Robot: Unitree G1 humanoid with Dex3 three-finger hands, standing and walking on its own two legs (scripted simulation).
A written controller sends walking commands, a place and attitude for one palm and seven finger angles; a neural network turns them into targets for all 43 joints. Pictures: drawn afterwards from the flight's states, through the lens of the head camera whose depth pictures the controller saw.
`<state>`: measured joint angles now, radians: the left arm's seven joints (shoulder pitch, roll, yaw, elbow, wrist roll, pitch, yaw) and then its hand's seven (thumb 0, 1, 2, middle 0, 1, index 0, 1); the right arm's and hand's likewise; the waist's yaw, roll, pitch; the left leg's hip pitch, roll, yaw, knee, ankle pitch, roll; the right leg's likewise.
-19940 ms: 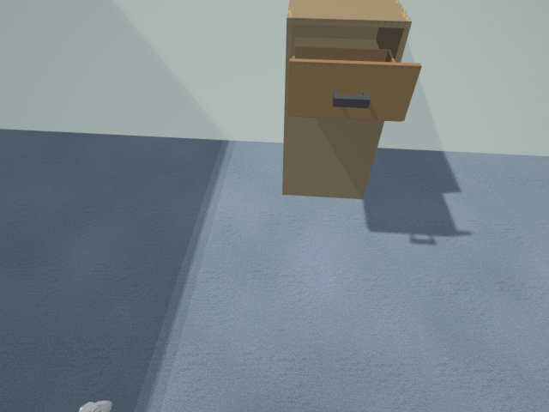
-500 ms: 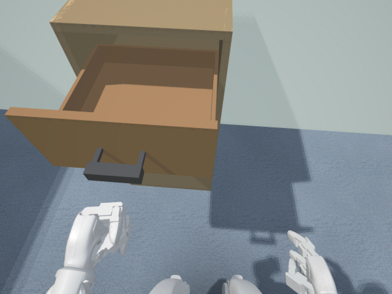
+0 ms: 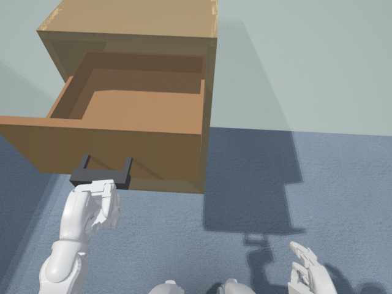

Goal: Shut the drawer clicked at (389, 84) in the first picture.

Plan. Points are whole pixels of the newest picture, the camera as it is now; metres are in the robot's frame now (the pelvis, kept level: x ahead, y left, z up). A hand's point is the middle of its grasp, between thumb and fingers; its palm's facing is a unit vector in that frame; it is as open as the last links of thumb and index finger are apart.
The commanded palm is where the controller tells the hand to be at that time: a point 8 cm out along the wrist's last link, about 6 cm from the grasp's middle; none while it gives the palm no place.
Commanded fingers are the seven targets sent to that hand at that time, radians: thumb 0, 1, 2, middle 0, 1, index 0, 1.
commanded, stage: push the drawer shut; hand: left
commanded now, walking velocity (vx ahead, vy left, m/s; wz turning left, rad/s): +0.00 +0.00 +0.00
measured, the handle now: (104, 169) +0.35 +0.20 +0.05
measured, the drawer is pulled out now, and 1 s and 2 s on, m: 0.27 0.16 0.04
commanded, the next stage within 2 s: none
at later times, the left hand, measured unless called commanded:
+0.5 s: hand (118, 189) +0.31 +0.16 +0.05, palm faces -0.04 -1.00 -0.05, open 2.8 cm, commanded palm +0.30 +0.22 +0.05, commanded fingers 0.00 0.90 0.90 -1.40 -1.60 -1.40 -1.60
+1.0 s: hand (125, 160) +0.38 +0.16 +0.05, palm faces -0.04 -1.00 -0.04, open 2.8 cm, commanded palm +0.37 +0.22 +0.05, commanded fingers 0.00 0.90 0.90 -1.40 -1.60 -1.40 -1.60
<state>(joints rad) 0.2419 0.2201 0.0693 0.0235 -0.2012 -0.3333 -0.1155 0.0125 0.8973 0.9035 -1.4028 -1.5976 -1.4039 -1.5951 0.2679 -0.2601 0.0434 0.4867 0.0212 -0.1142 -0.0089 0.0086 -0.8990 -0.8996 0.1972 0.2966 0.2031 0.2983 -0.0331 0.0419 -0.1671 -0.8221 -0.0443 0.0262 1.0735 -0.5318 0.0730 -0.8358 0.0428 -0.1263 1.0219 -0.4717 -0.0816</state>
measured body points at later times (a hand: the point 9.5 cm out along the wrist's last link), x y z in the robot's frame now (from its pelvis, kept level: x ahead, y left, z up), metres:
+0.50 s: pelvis -0.01 -0.01 +0.00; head +0.06 -0.01 +0.44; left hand +0.30 +0.22 +0.05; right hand +0.15 -0.25 -0.10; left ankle -0.01 +0.07 -0.66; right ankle +0.02 -0.07 -0.66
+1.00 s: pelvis -0.02 +0.01 +0.00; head +0.07 +0.01 +0.44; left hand +0.37 +0.22 +0.05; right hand +0.09 -0.25 -0.11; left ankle -0.01 +0.07 -0.66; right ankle +0.02 -0.07 -0.66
